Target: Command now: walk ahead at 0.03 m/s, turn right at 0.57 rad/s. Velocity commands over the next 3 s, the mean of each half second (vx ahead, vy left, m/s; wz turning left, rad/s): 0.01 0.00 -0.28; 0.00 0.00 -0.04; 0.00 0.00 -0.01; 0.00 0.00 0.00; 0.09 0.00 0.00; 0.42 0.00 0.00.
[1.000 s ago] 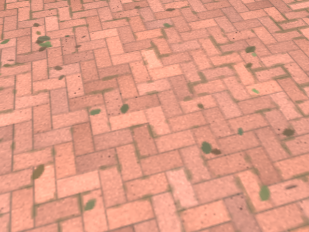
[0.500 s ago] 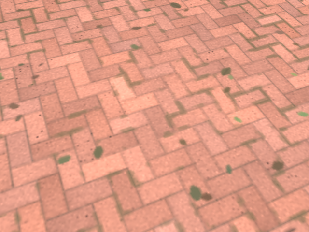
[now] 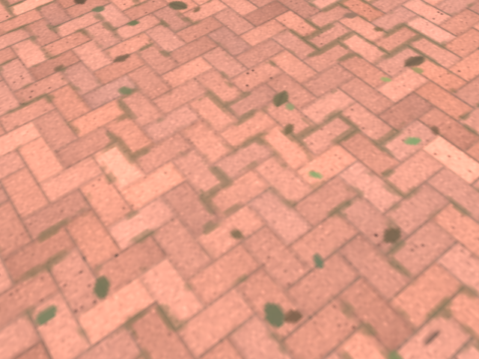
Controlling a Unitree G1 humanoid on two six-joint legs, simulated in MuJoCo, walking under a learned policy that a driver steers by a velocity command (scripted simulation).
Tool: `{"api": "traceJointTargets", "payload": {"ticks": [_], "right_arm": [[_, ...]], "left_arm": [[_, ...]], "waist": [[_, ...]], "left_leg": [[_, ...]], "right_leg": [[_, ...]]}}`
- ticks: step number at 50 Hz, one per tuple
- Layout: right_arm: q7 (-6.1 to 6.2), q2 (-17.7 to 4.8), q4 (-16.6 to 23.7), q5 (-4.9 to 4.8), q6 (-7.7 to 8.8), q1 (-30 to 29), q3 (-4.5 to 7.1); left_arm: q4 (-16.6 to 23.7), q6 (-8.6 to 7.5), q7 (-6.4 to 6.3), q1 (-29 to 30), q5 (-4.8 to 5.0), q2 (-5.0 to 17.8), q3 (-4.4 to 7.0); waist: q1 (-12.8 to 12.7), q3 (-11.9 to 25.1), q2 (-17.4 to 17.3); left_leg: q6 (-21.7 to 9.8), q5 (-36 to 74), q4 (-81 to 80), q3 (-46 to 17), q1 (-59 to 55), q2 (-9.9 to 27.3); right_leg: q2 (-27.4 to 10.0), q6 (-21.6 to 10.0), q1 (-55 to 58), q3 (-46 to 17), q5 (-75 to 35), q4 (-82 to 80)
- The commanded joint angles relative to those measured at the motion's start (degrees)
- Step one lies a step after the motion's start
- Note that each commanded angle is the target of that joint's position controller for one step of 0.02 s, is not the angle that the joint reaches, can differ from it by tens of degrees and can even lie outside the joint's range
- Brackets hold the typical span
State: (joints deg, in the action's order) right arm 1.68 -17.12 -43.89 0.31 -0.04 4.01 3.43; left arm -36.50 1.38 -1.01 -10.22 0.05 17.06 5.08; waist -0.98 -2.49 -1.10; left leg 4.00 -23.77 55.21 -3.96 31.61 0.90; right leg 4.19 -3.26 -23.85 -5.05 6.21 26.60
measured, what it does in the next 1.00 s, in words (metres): steps on the spot: left foot, then right foot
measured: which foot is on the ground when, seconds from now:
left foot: up 0.00-0.14, down 0.16-1.00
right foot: down 0.00-0.18, up 0.20-0.46, down 0.48-1.00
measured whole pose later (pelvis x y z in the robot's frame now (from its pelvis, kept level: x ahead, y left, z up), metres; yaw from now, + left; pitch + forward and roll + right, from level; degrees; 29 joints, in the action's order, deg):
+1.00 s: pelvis +0.01 +0.02 +0.00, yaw -7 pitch -2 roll +0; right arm 1.5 -13.5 -50.4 0.5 0.3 12.3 2.4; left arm -45.9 0.1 -1.3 -12.8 -0.5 11.7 2.0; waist 1.2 -1.9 0.0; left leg 2.2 -15.5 31.4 -0.6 14.4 1.9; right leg 0.7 0.3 -11.8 -3.2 18.8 32.1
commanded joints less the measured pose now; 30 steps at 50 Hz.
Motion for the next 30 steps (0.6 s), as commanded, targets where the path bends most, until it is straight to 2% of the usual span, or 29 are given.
{"api": "traceJointTargets", "payload": {"ticks": [1, 5, 7, 8, 9, 10, 11, 12, 13, 14, 16, 18, 19, 20, 21, 22, 23, 24, 25, 26, 27, 28, 30], "right_arm": [[0.24, -3.8, 2.4, -0.05, 0.21, 4.02, 0.9], [-0.67, -4.5, 2.87, -0.44, 0.78, 4.87, 1.21], [-1.45, -3.68, 2.42, -0.14, 1.32, 7.61, 1.24], [-1.64, -4.83, 2.43, 0.59, 1.43, 8.65, 1.59], [-1.51, -8.9, 3.35, 2.04, 1.37, 9.14, 2.24], [-1.57, -11.38, 3.39, 3.47, 1.29, 6.97, 2.74], [-1.32, -9.36, 5.3, 3.41, 1.82, 4.62, 2.31], [-1.02, -8.33, 5.62, 2.36, 1.99, 2.84, 2.2], [-0.83, -7.28, 5.88, 1.24, 2.01, 1.49, 1.92], [-0.69, -5.6, 5.77, 0.24, 2.03, 1.01, 1.37], [-0.56, -3.28, 5.23, 0.2, 1.58, 1.83, 0.5], [-0.51, -3.45, 4.67, 0.29, 1.01, 3.31, 0.6], [-0.5, -4.34, 4.14, 0.28, 0.72, 5.21, 0.87], [-0.54, -5.42, 3.69, 0.15, 0.46, 6.77, 1.15], [-0.58, -5.95, 3.58, -0.23, 0.25, 7.02, 1.22], [-0.67, -5.7, 3.38, -0.78, 0.2, 7.0, 1.04], [-0.8, -5.18, 2.78, -1.05, 0.56, 8.79, 0.84], [-1.13, -4.32, 2.73, -0.39, 1.37, 9.72, 0.39], [-1.92, -3.7, 3.19, 0.99, 2.47, 11.19, 0.18], [-2.12, -1.82, 2.87, 1.25, 2.93, 10.17, -0.34], [-2.16, -3.37, 2.9, 1.31, 2.86, 6.54, -0.16], [-2.04, -3.15, 3.01, 1.04, 2.56, 4.97, -0.09], [-1.64, -2.91, 2.86, 0.75, 1.61, 5.3, -0.09]], "left_arm": [[4.82, -0.25, -1.02, 1.74, 0.14, 9.47, 2.74], [5.13, 0.4, -0.81, 1.75, -0.16, 8.35, 2.1], [5.06, 0.85, -0.83, 2.2, 0.25, 7.32, 1.44], [4.43, 0.91, -0.94, 0.03, 0.29, 5.98, 1.01], [4.44, 0.82, -0.97, -2.14, -0.5, 2.76, 0.09], [6.64, -0.01, -0.84, -0.82, -0.05, 4.89, 0.88], [5.77, -0.49, -0.96, 0.39, -0.25, 8.81, 2.04], [4.27, -0.29, -0.86, -0.33, 0.32, 10.2, 2.79], [2.47, 0.31, -1.11, -2.08, 0.15, 8.51, 2.6], [1.99, 0.79, -1.23, -2.63, -0.24, 6.89, 2.18], [1.69, 0.99, -0.98, -2.26, 0.02, 3.29, 0.96], [2.46, 0.6, -0.63, 0.63, 0.02, 0.59, -0.37], [2.87, 0.4, -0.46, 2.24, 0.14, -0.05, -0.74], [2.84, 0.3, -0.35, 2.46, 0.49, 0.71, -0.56], [2.17, 0.22, -0.27, 1.29, 0.76, 1.49, -0.28], [1.09, 0.11, -0.19, -0.48, 0.72, 1.7, -0.2], [0.59, 0.06, -0.2, -0.97, 0.26, 2.68, -0.13], [0.97, 0.06, -0.58, -1.59, -0.34, 5.03, 0.14], [0.88, 0.23, -0.98, -2.01, -0.67, 8.8, 0.91], [-0.36, 0.19, -0.41, -1.22, -0.8, 5.5, 0.38], [0.17, -0.05, 0.1, -0.1, -0.88, 2.83, -0.23], [-0.27, -0.33, 0.19, -0.08, -1.25, 2.27, -0.49], [-0.69, -1.08, 0.24, -0.2, -1.05, 2.93, -0.51]], "waist": [[1.4, 12.04, 8.8], [0.54, 11.69, 10.96], [2.25, 11.0, 10.81], [2.22, 10.24, 8.73], [0.51, 9.54, -2.65], [-0.87, 5.51, -16.81], [0.5, 4.85, -12.55], [-0.17, 4.29, -8.55], [-1.02, 4.21, -6.25], [-0.93, 3.85, -6.42], [-0.74, 4.24, -6.72], [1.07, 5.75, -8.91], [2.48, 6.18, -10.24], [3.14, 6.48, -10.97], [2.68, 6.58, -10.72], [1.56, 6.09, -9.98], [1.7, 5.82, -8.8], [2.16, 7.42, -5.36], [4.67, 8.83, 3.06], [4.35, 9.58, 8.61], [2.5, 7.01, 6.31], [2.11, 5.91, 5.18], [2.25, 3.36, 5.28]], "left_leg": [[0.64, 3.58, -6.05, 0.39, -5.41, -1.32], [-0.61, 4.23, -14.17, 1.1, -9.1, -1.37], [-2.55, 10.29, -25.23, 3.13, -15.74, -1.66], [-4.32, 13.11, -30.24, 1.15, -19.81, 1.11], [-8.42, 16.3, -35.7, -11.35, -23.34, 13.13], [-18.3, 21.96, -39.77, -25.08, -17.3, 22.08], [-20.99, 20.4, -40.56, -25.46, -14.83, 21.93], [-18.7, 20.47, -39.14, -20.02, -15.44, 18.78], [-16.09, 20.55, -37.84, -15.38, -16.58, 15.44], [-15.28, 22.48, -37.08, -13.04, -17.67, 14.18], [-14.55, 26.05, -36.33, -7.45, -18.38, 10.94], [-13.86, 27.99, -34.69, -4.54, -21.08, 9.06], [-14.3, 28.86, -34.11, -4.85, -22.07, 9.35], [-14.81, 29.5, -33.34, -5.82, -23.04, 10.0], [-14.81, 29.8, -32.41, -6.37, -23.24, 10.21], [-13.97, 29.88, -31.6, -6.27, -22.36, 9.85], [-12.11, 28.84, -31.54, -6.55, -20.69, 9.46], [-9.12, 25.34, -30.56, -5.8, -17.46, 8.57], [-6.38, 19.45, -28.17, -1.34, -14.47, 4.31], [-3.8, 13.19, -28.91, 2.32, -18.05, 1.9], [-2.51, 12.97, -27.89, 2.88, -18.47, 1.43], [-2.56, 13.85, -27.47, 3.11, -18.56, 1.39], [-3.09, 15.26, -27.26, 2.88, -18.48, 1.53]], "right_leg": [[-12.39, -10.45, 7.29, -14.71, -5.34, -7.13], [-12.77, -8.79, 7.91, -17.98, 0.57, -5.49], [-11.18, -6.43, 5.83, -17.44, 1.61, -2.7], [-8.84, -3.77, 3.18, -15.73, 5.44, 0.04], [-2.51, 0.15, -2.88, -9.13, 16.99, 11.82], [2.89, 2.52, -8.74, -2.4, 28.8, 20.26], [0.75, 3.84, -7.94, -5.87, 28.03, 30.96], [1.07, 4.36, -8.61, -5.72, 24.8, 36.15], [0.61, 5.38, -8.45, -5.43, 22.35, 38.2], [0.14, 6.38, -8.81, -5.62, 19.99, 39.07], [-0.92, 7.77, -5.44, -2.81, 17.92, 33.74], [-3.53, 8.35, -0.69, 1.31, 17.83, 21.34], [-3.79, 8.4, 1.74, 2.55, 19.12, 16.22], [-3.46, 8.36, 3.63, 3.52, 19.08, 11.88], [-3.21, 7.92, 6.17, 4.29, 14.93, 5.9], [-2.93, 6.95, 9.96, 4.95, 7.49, -2.84], [-3.73, 5.64, 13.97, 3.31, 1.47, -7.39], [-7.53, 3.93, 19.48, -1.01, -6.54, -6.19], [-11.6, 1.43, 22.04, -4.28, -16.67, -0.56], [-10.76, -0.49, 16.48, -3.68, -6.85, -0.29], [-9.13, -0.19, 13.78, -3.26, -1.2, -1.32], [-8.7, 0.6, 12.09, -2.95, 1.12, -1.82], [-8.06, 1.32, 9.72, -2.52, 1.95, -2.02]]}}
